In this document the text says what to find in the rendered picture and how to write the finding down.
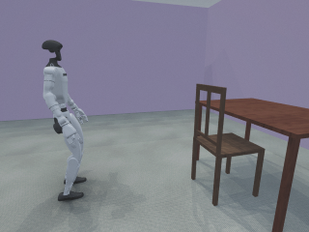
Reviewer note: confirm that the robot right forearm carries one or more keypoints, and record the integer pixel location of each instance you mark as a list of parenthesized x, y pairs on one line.
[(55, 108)]

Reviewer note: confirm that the right robot upper arm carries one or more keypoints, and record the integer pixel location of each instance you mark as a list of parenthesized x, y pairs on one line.
[(49, 75)]

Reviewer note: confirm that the chair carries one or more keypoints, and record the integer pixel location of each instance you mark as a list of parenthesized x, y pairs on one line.
[(222, 145)]

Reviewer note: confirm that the robot left forearm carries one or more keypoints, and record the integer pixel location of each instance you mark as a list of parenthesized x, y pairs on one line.
[(71, 104)]

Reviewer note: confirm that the humanoid robot torso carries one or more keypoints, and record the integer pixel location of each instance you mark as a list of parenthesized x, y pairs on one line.
[(61, 91)]

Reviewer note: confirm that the table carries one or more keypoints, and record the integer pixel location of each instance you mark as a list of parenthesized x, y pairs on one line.
[(289, 120)]

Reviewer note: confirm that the left robot hand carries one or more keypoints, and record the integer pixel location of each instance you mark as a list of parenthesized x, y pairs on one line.
[(78, 114)]

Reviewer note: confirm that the robot head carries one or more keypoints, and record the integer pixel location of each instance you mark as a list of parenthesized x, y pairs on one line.
[(53, 46)]

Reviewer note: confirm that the right robot hand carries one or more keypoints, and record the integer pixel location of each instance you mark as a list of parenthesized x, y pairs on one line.
[(68, 130)]

